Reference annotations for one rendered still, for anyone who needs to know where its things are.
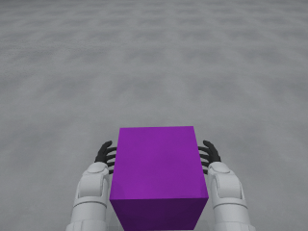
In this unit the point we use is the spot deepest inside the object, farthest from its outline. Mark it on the left robot forearm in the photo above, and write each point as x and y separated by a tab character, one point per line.
91	199

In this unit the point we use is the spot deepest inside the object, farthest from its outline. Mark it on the robot right hand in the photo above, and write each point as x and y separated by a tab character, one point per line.
211	157

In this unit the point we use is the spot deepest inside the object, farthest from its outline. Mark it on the right robot forearm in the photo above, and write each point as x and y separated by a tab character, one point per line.
228	200

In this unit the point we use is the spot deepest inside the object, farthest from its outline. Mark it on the robot left hand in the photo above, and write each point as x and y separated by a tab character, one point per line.
102	156

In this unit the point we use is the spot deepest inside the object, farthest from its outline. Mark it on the carton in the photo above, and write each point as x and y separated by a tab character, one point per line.
158	181

